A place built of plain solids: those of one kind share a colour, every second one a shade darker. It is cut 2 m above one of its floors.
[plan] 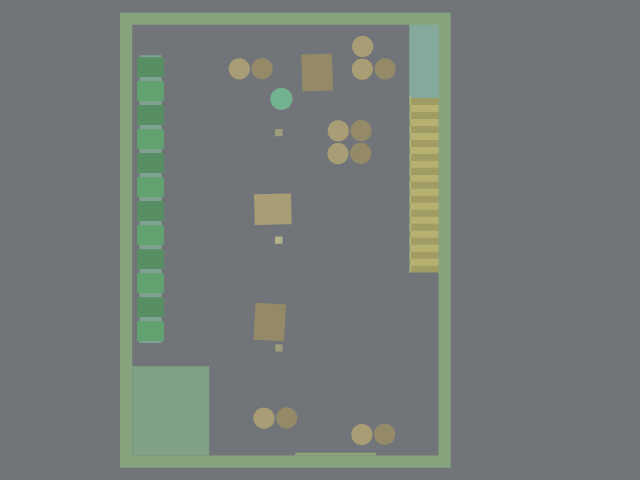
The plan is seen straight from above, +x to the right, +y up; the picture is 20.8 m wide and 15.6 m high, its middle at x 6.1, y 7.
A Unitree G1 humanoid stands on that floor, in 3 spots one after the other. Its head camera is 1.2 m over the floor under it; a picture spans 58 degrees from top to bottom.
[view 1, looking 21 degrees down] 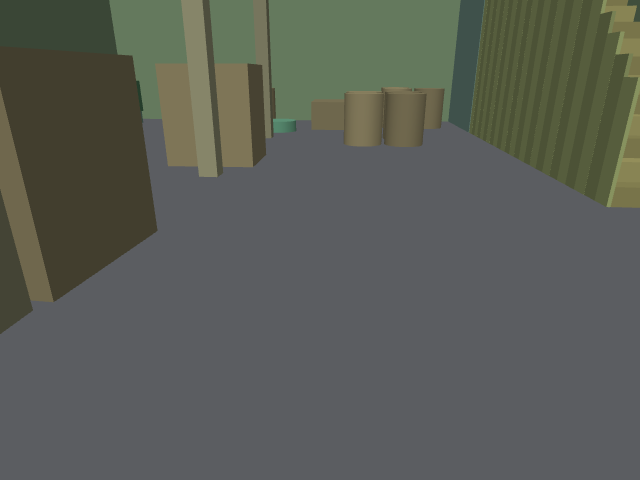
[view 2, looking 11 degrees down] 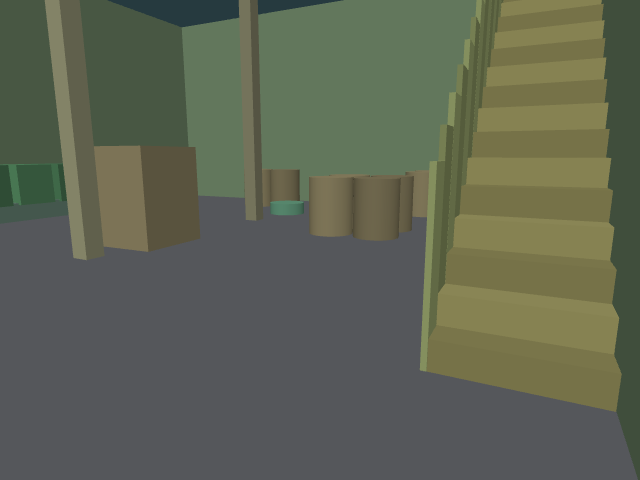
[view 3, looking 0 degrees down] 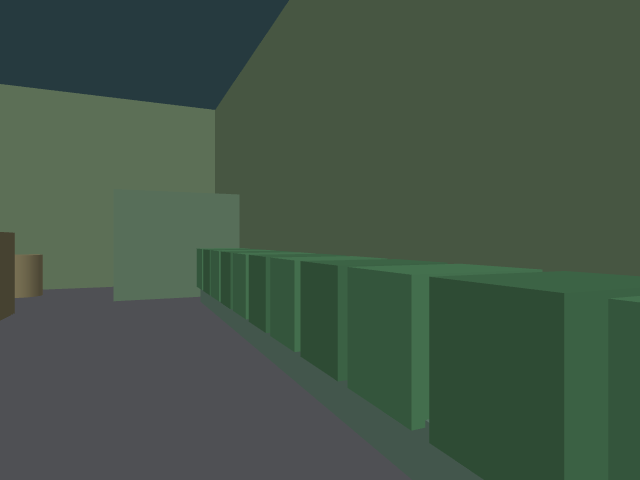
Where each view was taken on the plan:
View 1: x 6.61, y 1.70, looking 95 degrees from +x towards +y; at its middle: ground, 3.35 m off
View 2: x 9.50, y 3.64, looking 116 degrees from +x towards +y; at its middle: ground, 6.29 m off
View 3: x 2.25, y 12.29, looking -114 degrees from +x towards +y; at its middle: wall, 5.54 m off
